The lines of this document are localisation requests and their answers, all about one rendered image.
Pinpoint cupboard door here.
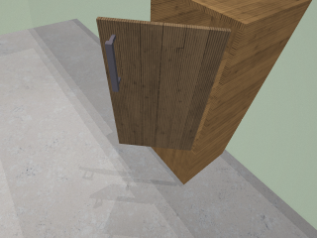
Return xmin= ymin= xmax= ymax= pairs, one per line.
xmin=96 ymin=16 xmax=231 ymax=151

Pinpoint handle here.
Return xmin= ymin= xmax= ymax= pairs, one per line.
xmin=104 ymin=34 xmax=121 ymax=92

